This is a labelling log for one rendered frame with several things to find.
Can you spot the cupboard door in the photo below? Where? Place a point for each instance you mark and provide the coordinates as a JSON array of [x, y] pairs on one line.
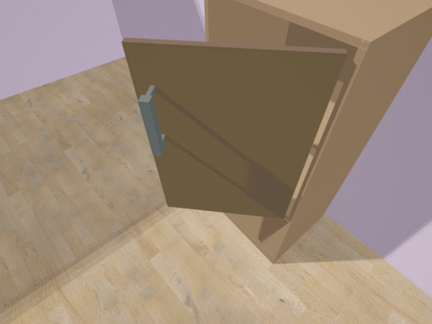
[[239, 119]]

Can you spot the handle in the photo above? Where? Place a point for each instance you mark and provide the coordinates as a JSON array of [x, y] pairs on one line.
[[149, 116]]

